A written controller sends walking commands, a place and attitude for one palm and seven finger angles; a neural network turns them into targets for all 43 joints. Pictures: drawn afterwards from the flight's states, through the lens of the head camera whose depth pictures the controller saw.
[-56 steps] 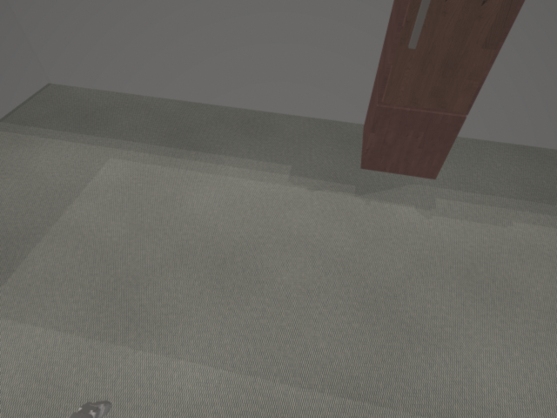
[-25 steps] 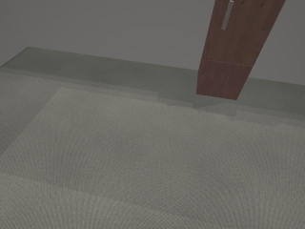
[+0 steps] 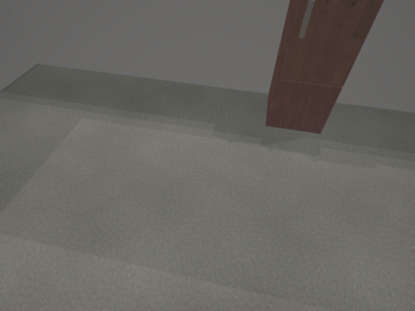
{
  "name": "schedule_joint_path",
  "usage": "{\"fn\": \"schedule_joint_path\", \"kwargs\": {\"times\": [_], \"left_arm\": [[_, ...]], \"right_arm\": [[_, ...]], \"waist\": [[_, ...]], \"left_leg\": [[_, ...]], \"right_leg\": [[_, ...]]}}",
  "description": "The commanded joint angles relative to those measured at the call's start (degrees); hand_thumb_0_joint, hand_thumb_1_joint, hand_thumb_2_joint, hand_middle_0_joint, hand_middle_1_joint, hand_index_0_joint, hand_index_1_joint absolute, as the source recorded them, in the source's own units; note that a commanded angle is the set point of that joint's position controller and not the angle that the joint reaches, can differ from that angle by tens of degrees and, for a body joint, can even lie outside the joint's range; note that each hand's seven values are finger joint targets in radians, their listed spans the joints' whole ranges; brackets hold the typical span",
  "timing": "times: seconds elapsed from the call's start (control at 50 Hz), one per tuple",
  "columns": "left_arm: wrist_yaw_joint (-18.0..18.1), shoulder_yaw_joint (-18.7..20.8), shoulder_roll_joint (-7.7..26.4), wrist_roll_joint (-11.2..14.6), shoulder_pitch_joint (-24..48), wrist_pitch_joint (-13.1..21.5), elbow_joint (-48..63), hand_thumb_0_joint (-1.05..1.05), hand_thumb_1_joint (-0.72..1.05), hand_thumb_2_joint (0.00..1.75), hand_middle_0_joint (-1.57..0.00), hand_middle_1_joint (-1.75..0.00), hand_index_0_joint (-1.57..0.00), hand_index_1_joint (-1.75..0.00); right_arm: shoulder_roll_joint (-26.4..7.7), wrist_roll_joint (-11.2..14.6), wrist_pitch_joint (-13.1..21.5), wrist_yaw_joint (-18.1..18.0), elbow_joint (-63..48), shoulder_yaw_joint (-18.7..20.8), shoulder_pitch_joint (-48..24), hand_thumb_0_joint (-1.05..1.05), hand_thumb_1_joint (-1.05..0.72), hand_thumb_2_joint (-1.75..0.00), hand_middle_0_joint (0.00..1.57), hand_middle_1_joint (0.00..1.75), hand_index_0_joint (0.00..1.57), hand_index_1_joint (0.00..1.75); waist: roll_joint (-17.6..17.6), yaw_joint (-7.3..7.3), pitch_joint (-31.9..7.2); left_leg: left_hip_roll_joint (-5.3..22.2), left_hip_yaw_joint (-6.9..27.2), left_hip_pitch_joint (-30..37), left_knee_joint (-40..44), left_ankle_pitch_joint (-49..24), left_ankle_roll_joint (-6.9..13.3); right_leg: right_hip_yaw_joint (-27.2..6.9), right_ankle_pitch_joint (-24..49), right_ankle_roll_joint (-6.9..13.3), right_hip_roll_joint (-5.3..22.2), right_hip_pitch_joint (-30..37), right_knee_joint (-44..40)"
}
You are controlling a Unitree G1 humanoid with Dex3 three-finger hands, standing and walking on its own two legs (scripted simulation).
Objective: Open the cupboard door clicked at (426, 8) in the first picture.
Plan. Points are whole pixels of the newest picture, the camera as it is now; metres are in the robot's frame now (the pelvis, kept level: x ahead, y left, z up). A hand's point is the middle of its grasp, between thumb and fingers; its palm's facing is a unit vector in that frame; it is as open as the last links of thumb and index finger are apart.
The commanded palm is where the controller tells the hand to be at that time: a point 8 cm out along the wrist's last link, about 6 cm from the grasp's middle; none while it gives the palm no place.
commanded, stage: look at it before walking up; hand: left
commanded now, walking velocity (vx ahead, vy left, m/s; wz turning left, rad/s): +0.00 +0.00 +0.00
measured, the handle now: (306, 17) +1.44 -0.42 +0.00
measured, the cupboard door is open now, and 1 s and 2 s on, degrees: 0 0 0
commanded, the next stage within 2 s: walk to a spot facing it in 0.52 s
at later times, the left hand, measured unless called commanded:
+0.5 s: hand out of the picture +0.09 +0.25 -0.15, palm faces -0.03 -0.94 -0.34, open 7.3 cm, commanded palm none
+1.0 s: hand out of the picture +0.07 +0.18 -0.18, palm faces -0.14 -0.95 -0.28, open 7.3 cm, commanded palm none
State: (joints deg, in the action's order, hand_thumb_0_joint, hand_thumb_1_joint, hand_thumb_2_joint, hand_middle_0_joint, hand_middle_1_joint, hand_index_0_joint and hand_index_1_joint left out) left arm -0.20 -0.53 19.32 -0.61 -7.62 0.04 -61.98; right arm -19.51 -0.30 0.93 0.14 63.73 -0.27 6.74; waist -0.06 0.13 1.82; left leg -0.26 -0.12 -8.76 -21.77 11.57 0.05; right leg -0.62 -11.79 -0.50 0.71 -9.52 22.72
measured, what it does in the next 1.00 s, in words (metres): stands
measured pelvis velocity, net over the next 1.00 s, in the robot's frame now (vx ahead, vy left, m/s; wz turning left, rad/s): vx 0.00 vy -0.03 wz -0.18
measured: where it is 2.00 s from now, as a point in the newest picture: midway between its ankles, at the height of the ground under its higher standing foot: outside the picture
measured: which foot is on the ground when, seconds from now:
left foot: down 0.00-0.98, up 1.00-1.00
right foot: down 0.00-1.00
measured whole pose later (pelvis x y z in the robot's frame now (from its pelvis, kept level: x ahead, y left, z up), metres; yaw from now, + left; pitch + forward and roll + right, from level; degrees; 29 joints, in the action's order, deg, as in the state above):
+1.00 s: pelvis +0.00 -0.03 -0.03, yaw -10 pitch -1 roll +2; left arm -1.1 2.1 13.5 -1.2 -13.6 -3.1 -54.3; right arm -13.8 -0.8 -1.5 -0.9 55.8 1.8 8.4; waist -1.1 -1.6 5.4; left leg 5.2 -8.5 -14.7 -39.4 22.0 -1.9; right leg 1.5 -18.9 1.0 -0.2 -18.5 40.0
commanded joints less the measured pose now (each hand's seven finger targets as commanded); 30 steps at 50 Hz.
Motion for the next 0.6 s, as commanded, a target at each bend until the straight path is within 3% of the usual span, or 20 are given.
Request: {"fn": "schedule_joint_path", "kwargs": {"times": [0.0, 0.58], "left_arm": [[0.83, 2.41, 11.91, -0.08, 2.36, 1.52, 3.71, 0.00, 0.90, 0.90, -0.20, -0.30, -0.20, -0.30], [0.90, 2.46, 12.19, -0.03, 2.57, 1.60, 3.36, 0.00, 0.90, 0.90, -0.20, -0.30, -0.20, -0.30]], "right_arm": [[-11.81, -0.13, 1.17, -0.67, -3.44, 2.41, -2.99, 0.00, -0.90, -0.90, 0.20, 0.30, 0.20, 0.30], [-12.03, -0.02, 1.06, -0.89, -3.50, 2.24, -4.07, 0.00, -0.90, -0.90, 0.20, 0.30, 0.20, 0.30]], "waist": [[0.30, -0.21, -3.89], [0.26, -0.28, -4.31]], "left_leg": [[6.93, 6.15, 0.98, 3.42, -6.42, 1.76], [7.27, 5.50, 3.31, 3.71, -11.27, 1.41]], "right_leg": [[-5.67, 5.00, 2.14, 6.12, 0.61, -4.01], [-5.03, 11.03, 2.05, 6.35, 2.51, -4.20]]}}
